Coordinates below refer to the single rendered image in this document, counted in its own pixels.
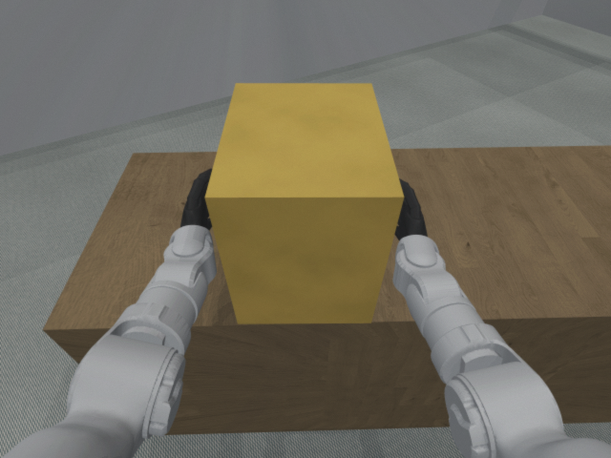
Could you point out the robot right upper arm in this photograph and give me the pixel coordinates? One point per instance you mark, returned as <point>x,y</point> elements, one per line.
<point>505,411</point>

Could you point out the right robot hand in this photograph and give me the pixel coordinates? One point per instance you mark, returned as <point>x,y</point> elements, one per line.
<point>411,220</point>

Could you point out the robot right forearm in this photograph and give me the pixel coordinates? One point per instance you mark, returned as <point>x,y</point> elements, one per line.
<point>458,338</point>

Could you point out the robot left forearm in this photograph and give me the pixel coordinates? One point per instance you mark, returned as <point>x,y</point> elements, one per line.
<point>171,302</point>

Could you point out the carton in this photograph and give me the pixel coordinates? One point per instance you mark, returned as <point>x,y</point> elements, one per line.
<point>304,199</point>

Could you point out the left robot hand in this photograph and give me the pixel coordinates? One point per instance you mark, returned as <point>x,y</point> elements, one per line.
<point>195,211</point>

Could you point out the pedestal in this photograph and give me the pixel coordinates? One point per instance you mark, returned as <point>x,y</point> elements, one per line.
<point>525,231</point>

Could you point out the robot left upper arm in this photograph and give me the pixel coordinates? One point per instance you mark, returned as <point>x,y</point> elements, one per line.
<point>127,391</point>

